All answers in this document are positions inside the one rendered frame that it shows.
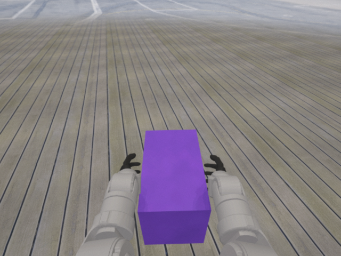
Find robot left hand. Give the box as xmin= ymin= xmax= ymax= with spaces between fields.
xmin=120 ymin=153 xmax=141 ymax=174

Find right robot forearm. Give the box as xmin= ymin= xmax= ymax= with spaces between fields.
xmin=208 ymin=171 xmax=274 ymax=250

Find left robot forearm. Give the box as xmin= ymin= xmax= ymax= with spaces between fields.
xmin=80 ymin=169 xmax=141 ymax=247

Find robot right hand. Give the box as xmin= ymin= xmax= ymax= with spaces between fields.
xmin=204 ymin=155 xmax=226 ymax=189

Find robot right upper arm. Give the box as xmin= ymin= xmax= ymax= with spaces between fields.
xmin=220 ymin=241 xmax=278 ymax=256

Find carton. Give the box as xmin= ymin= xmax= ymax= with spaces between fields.
xmin=137 ymin=130 xmax=211 ymax=245

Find robot left upper arm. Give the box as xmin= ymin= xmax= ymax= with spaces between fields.
xmin=76 ymin=237 xmax=135 ymax=256

